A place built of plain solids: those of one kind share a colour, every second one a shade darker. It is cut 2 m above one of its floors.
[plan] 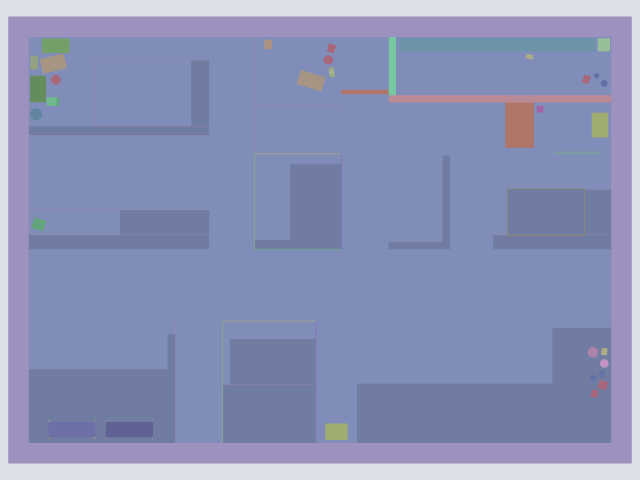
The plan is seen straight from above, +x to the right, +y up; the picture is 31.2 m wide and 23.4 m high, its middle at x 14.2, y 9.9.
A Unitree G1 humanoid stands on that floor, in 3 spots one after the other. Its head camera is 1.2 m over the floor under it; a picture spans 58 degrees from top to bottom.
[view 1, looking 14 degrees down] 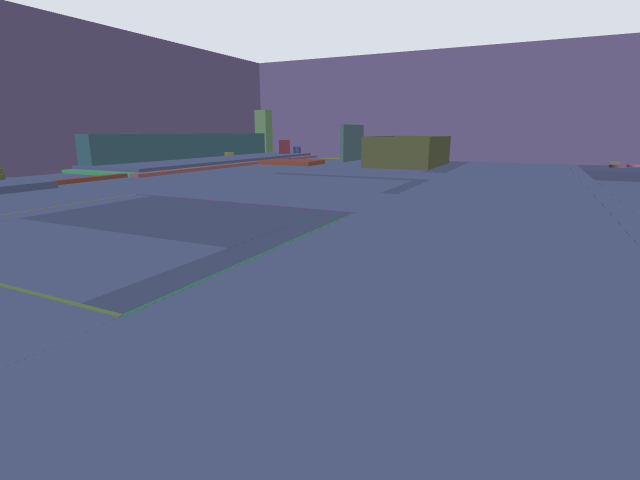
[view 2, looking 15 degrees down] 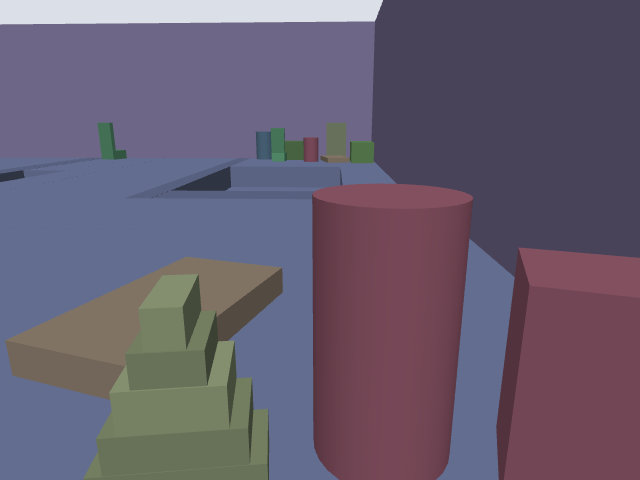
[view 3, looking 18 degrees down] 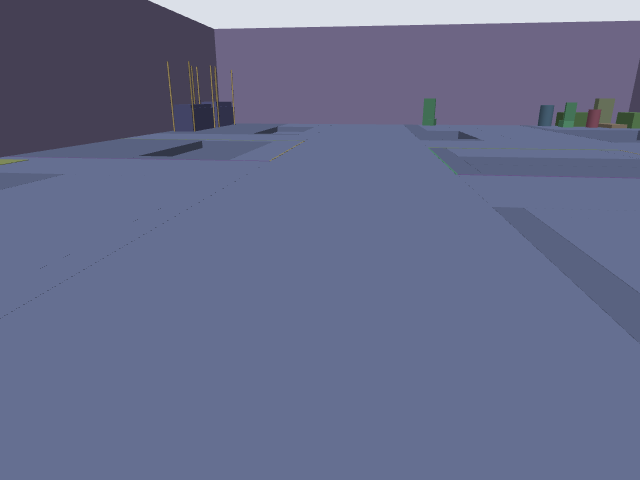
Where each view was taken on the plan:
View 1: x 9.16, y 7.07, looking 26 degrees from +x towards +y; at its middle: floor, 4.96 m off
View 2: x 15.87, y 18.52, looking -178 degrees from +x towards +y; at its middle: bin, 1.20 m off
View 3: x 22.71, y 8.05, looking -173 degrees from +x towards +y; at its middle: floor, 3.88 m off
